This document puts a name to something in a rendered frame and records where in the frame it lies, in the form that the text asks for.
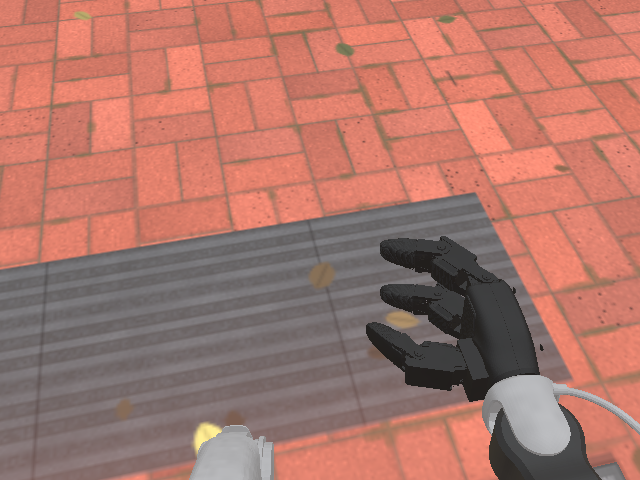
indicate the robot left thigh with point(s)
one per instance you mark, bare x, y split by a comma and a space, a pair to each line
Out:
235, 456

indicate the left robot shin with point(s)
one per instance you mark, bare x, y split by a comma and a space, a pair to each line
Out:
231, 428

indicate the robot right forearm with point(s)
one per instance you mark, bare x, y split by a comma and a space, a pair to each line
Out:
533, 436

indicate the right robot hand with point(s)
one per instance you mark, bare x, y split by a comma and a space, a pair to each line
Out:
494, 339

